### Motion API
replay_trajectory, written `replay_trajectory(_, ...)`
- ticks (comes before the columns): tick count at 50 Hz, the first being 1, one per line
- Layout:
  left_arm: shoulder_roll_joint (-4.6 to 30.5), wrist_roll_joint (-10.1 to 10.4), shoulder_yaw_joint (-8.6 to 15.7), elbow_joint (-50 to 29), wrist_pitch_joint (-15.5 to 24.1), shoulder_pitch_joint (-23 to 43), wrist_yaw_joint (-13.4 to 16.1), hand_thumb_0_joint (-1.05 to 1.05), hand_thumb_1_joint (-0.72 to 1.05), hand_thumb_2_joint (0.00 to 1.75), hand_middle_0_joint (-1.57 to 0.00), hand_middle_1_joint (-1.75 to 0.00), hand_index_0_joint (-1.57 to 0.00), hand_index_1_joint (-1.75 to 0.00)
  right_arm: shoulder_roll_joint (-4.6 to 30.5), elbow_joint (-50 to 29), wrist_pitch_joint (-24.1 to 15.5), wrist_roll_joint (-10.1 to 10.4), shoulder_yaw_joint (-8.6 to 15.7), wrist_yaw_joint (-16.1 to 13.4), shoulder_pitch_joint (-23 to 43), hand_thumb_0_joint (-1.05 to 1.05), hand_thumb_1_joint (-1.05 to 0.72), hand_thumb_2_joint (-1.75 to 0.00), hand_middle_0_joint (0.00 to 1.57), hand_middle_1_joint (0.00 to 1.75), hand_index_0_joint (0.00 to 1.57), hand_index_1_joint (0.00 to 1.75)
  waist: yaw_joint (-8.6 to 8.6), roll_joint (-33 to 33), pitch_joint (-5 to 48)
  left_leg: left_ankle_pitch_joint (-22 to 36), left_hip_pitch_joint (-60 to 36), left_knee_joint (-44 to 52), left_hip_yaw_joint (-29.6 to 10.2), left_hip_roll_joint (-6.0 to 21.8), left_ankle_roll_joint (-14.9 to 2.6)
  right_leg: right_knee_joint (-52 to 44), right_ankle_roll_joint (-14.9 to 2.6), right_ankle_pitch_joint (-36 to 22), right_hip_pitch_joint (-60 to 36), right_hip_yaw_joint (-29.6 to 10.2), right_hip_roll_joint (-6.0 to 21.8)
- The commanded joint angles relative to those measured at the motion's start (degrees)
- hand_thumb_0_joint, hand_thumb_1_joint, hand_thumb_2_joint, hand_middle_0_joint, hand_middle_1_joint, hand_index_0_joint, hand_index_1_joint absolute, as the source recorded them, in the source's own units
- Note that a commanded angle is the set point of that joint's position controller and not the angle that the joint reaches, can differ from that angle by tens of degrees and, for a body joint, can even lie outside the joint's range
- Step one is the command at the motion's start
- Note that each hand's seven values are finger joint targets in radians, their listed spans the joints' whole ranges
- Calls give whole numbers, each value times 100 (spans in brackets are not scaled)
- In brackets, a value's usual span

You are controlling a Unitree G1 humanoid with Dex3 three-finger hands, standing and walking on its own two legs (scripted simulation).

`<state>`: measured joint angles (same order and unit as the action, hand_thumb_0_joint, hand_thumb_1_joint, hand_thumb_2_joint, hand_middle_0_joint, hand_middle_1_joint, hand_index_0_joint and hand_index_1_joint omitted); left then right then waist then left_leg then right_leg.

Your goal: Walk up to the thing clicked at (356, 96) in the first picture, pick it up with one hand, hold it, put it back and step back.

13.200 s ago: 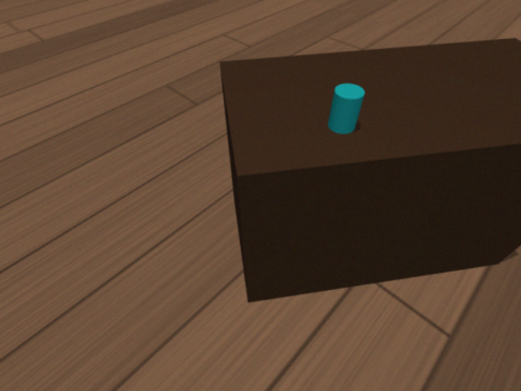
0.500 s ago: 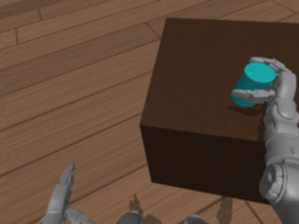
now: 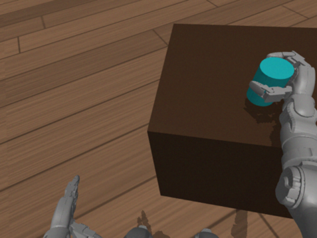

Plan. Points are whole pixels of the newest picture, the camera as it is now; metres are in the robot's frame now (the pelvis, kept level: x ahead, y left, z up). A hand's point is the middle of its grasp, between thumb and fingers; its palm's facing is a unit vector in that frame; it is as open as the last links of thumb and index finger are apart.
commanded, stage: settle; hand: right
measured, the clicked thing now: (267, 83) +0.49 -0.21 +0.11
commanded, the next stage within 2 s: lift in 0.62 s
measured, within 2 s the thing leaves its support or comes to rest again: neither
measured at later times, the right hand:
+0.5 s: hand (273, 66) +0.50 -0.20 +0.16, palm faces +0.20 +0.98 -0.01, open 10.1 cm
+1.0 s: hand (281, 56) +0.49 -0.20 +0.19, palm faces +0.20 +0.98 -0.02, open 10.2 cm
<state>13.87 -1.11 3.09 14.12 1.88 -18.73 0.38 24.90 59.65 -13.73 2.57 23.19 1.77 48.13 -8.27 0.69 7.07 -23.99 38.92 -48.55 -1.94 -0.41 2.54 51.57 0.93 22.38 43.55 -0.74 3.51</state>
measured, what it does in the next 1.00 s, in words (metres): stands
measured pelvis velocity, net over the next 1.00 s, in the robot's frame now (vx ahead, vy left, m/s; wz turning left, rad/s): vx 0.02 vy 0.00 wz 0.00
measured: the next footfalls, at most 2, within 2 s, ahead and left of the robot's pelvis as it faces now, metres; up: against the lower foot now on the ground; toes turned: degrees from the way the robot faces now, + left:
none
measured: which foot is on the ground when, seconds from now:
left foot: down 0.00-1.00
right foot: down 0.00-1.00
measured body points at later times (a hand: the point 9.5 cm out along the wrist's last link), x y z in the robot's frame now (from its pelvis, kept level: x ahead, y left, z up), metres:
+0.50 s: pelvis +0.01 +0.01 +0.01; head +0.07 +0.00 +0.46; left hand +0.16 +0.27 -0.04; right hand +0.48 -0.25 +0.16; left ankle -0.01 +0.15 -0.69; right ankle +0.02 -0.13 -0.69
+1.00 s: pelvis +0.02 +0.00 +0.02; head +0.07 +0.00 +0.47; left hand +0.17 +0.26 -0.04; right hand +0.48 -0.25 +0.19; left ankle -0.01 +0.15 -0.69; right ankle +0.02 -0.13 -0.69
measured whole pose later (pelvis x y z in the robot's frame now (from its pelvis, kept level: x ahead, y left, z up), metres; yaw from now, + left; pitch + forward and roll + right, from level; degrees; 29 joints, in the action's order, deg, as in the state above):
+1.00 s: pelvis +0.02 +0.00 +0.02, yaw +0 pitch +11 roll +1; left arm 13.2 0.4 3.6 22.0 2.8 -18.3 0.4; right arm 22.5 50.0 -4.5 5.2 20.3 2.2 46.8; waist -4.5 1.9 6.0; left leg -21.5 28.1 -39.0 -2.5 0.6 2.6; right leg 41.4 0.9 19.7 32.2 0.4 2.7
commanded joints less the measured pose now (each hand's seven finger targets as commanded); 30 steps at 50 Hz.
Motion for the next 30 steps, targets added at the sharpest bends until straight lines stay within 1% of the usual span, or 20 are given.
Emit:
replay_trajectory(1,729,19,272,-1022,344,253,49,0,-52,4,-5,-6,-6,-5,1404,-1149,-324,55,72,31,2646,0,-12,-123,126,137,130,137,22,538,1935,1341,-429,667,356,-183,-248,-817,-118,-1136,-1810,87,-148)
replay_trajectory(2,825,25,423,-961,348,96,68,0,-52,4,-5,-6,-6,-5,1393,-1290,-305,84,24,56,2753,0,-11,-124,126,138,131,138,-26,561,2035,1335,-417,684,362,-197,-252,-843,-107,-1143,-1978,79,-135)
replay_trajectory(3,752,4,349,-712,326,-164,56,0,-52,4,-5,-6,-6,-5,1294,-1347,-277,99,-66,78,2887,0,-11,-125,126,139,131,139,9,646,2089,1374,-417,669,360,-199,-264,-846,-90,-1220,-2009,68,-137)
replay_trajectory(4,748,20,379,-815,364,-45,65,0,-52,4,-5,-6,-6,-5,1361,-1397,-263,132,-11,86,2841,0,-12,-125,126,139,131,139,54,614,2132,1498,-527,703,347,-173,-243,-806,-99,-1307,-2063,105,-160)
replay_trajectory(5,827,43,524,-672,380,-171,89,0,-53,5,-5,-6,-6,-5,1227,-1405,-218,188,-94,114,2797,0,-10,-125,124,138,129,138,-37,509,2255,1653,-590,709,333,-165,-216,-759,-127,-1405,-2154,110,-160)
replay_trajectory(6,1002,57,668,-848,420,-42,126,0,-53,4,-5,-6,-6,-5,1432,-1730,-198,215,9,111,2980,0,-12,-128,125,140,130,140,-39,435,2518,1859,-718,730,304,-146,-181,-713,-157,-1541,-2234,124,-175)
replay_trajectory(7,1056,60,685,-905,434,40,129,0,-54,5,-5,-6,-6,-6,1347,-1624,-139,220,-56,120,2905,0,-12,-127,124,139,129,139,-78,275,2633,2138,-839,705,311,-142,-156,-674,-180,-1783,-2269,122,-184)
replay_trajectory(8,981,72,567,-1041,458,179,144,0,-53,5,-5,-6,-5,-5,1455,-1979,-148,230,-42,135,3160,0,-12,-127,126,140,131,140,-3,373,2804,2248,-942,730,296,-117,-146,-659,-178,-1907,-2403,139,-185)
replay_trajectory(9,1000,92,619,-989,465,191,165,0,-55,6,-5,-6,-5,-6,1282,-1621,-71,230,-100,122,2951,0,-13,-127,126,140,131,140,-79,269,2713,2357,-891,720,323,-137,-147,-656,-174,-2058,-2460,112,-173)
replay_trajectory(11,763,103,351,-657,453,151,151,0,-55,6,-5,-5,-5,-6,1370,-1463,-36,246,9,75,2979,0,-15,-124,127,138,132,138,61,370,2170,2037,-795,804,361,-149,-187,-815,-141,-1845,-2231,95,-181)
replay_trajectory(13,593,96,154,-658,484,349,140,0,-55,6,-5,-5,-5,-6,1497,-1518,-57,211,101,28,3106,0,-16,-125,128,139,132,139,150,485,2284,1961,-859,863,305,-120,-187,-867,-148,-1718,-2250,128,-185)
replay_trajectory(15,639,64,171,-644,509,305,151,0,-55,6,-5,-5,-5,-6,1351,-1375,-57,170,-19,48,3101,0,-16,-127,127,140,131,140,72,454,2256,1835,-855,880,335,-150,-207,-958,-125,-1622,-2268,119,-173)
replay_trajectory(16,487,67,39,-472,504,238,129,0,-54,5,-5,-6,-5,-5,1250,-1406,-64,177,-157,63,3052,0,-18,-128,128,141,133,141,142,552,2018,1795,-829,911,347,-148,-220,-993,-107,-1628,-2263,135,-179)
replay_trajectory(17,618,71,174,-513,507,143,148,0,-54,5,-5,-6,-5,-6,1470,-1338,-53,164,18,72,2934,0,-17,-129,127,141,132,141,129,566,2283,1964,-971,908,328,-136,-203,-968,-104,-1794,-2427,146,-186)
replay_trajectory(18,641,86,223,-529,502,89,148,0,-54,5,-5,-6,-5,-6,1356,-1392,-56,164,-151,89,3001,0,-19,-130,127,142,132,142,86,426,2199,2092,-998,925,306,-126,-177,-943,-134,-1851,-2369,171,-195)
replay_trajectory(20,958,79,471,-575,492,-10,156,0,-55,5,-5,-5,-5,-6,1773,-1444,23,174,216,64,2814,0,-20,-131,128,143,132,143,108,373,2372,2391,-1162,929,296,-117,-148,-957,-142,-2093,-2455,193,-214)
replay_trajectory(21,967,75,536,-564,488,-81,143,0,-54,5,-5,-5,-5,-5,1455,-1411,55,208,19,105,2818,0,-17,-132,127,144,132,144,-22,354,2351,2448,-1073,938,303,-122,-147,-939,-150,-2185,-2550,183,-198)
replay_trajectory(24,757,98,389,-334,456,-15,115,0,-55,6,-5,-5,-4,-5,1425,-1517,91,245,23,91,2989,0,-16,-131,128,144,133,144,86,283,2147,2462,-1044,980,324,-123,-143,-971,-151,-2263,-2512,158,-188)
replay_trajectory(28,873,109,486,-575,519,382,139,0,-56,6,-5,-5,-4,-6,1394,-1589,77,233,-41,96,3242,0,-16,-132,126,144,131,144,23,133,2431,2697,-1176,1003,289,-94,-111,-931,-182,-2396,-2650,150,-180)
replay_trajectory(30,781,127,382,-478,525,316,137,0,-56,6,-5,-5,-4,-5,1470,-1614,93,214,-66,79,3226,0,-17,-134,126,145,131,145,175,240,2436,2789,-1406,999,268,-61,-114,-959,-173,-2433,-2578,195,-216)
